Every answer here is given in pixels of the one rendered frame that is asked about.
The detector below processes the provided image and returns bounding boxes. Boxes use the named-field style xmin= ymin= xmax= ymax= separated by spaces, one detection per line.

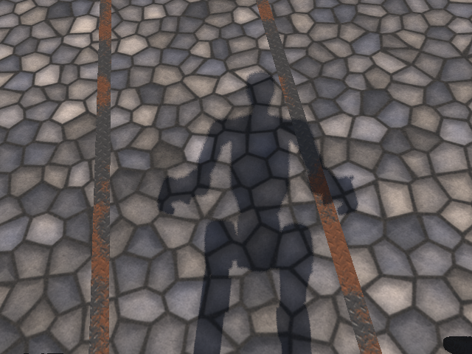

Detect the robot right hand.
xmin=443 ymin=336 xmax=472 ymax=354

